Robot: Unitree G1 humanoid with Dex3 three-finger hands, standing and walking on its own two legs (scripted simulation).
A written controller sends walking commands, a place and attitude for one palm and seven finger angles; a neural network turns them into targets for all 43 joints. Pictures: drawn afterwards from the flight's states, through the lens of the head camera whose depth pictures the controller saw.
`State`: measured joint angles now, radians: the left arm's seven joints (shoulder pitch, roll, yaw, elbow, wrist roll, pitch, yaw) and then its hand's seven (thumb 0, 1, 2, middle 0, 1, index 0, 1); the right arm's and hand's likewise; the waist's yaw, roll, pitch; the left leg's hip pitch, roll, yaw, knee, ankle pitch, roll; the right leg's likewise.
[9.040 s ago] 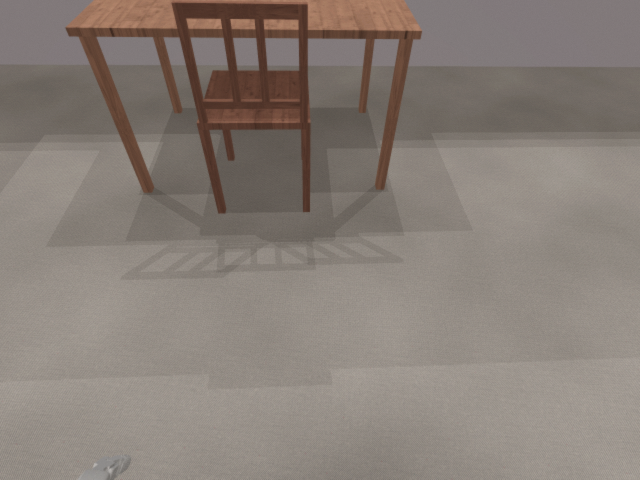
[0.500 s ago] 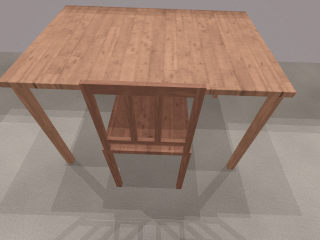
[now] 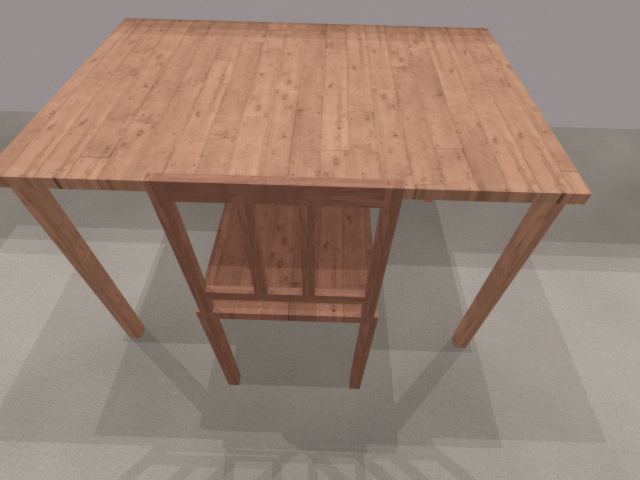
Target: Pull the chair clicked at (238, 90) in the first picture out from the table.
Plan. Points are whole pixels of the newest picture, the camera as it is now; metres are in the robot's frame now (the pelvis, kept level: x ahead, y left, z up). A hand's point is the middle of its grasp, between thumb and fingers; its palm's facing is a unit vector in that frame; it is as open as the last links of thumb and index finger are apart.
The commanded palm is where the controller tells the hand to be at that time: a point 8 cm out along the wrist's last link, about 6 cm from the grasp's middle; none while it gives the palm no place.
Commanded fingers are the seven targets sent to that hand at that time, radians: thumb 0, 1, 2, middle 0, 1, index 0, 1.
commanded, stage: shuffle to correct the standing spot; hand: left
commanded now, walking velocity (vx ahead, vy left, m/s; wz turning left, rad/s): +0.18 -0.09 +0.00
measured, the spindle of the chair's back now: (254, 251) +0.51 +0.15 -0.09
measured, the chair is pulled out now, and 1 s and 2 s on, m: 0.00 0.00 0.00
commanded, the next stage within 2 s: come to a stop and stand still in 0.24 s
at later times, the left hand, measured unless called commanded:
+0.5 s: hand out of the picture +0.08 +0.14 -0.18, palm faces +0.06 -0.98 -0.21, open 7.3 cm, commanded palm none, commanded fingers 0.00 0.90 0.90 -0.20 -0.30 -0.20 -0.30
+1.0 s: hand out of the picture +0.12 +0.15 -0.18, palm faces +0.08 -0.96 -0.25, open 7.4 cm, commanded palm none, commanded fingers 0.00 0.90 0.90 -0.20 -0.30 -0.20 -0.30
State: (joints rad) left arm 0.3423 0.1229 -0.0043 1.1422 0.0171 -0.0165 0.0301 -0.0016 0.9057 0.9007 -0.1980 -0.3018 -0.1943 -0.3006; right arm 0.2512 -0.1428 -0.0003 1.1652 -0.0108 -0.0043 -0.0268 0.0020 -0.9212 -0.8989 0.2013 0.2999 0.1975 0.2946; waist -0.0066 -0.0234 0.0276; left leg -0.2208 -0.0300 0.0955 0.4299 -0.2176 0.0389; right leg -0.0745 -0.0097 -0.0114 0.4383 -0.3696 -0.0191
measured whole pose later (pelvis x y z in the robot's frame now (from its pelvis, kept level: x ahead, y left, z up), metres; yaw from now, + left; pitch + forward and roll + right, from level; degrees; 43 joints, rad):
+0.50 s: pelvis +0.07 -0.04 -0.01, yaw +1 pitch -1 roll +1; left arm 0.28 0.14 0.05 1.06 0.02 0.02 0.02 0.02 0.94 0.90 -0.20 -0.30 -0.20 -0.30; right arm 0.32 -0.14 -0.02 1.14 -0.03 -0.03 -0.05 0.00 -0.91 -0.90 0.20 0.30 0.20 0.29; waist -0.01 0.00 0.07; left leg -0.13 0.04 0.07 0.53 -0.38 -0.03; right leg -0.42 -0.04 -0.01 0.90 -0.40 -0.03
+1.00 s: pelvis +0.07 -0.04 -0.01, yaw +2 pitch +0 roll +1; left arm 0.22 0.18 0.01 0.99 0.01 0.00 0.05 0.00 0.91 0.90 -0.20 -0.30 -0.20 -0.30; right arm 0.20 -0.18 -0.02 0.95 -0.02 0.01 -0.01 0.00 -0.91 -0.90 0.20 0.30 0.20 0.29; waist 0.02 0.01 0.03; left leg -0.29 -0.03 0.11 0.61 -0.33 0.06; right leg -0.29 -0.04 0.00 0.69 -0.30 -0.02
